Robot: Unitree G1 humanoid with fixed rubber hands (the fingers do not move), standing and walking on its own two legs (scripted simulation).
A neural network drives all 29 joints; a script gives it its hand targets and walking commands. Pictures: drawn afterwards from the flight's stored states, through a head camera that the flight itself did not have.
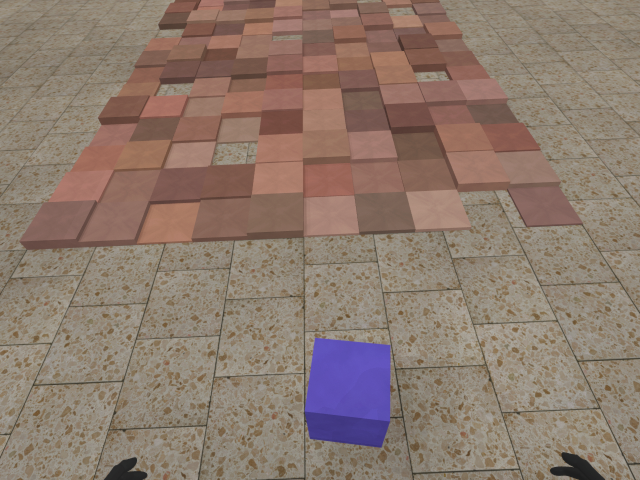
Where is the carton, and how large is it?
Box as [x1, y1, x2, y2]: [305, 338, 389, 447]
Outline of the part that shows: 315,338 305,405 305,415 310,438 380,447 389,422 389,345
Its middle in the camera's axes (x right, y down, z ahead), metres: +0.08 +0.44 +1.11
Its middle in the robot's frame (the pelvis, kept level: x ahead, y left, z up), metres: +0.45 -0.03 -0.66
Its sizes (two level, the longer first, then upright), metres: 0.210 0.200 0.250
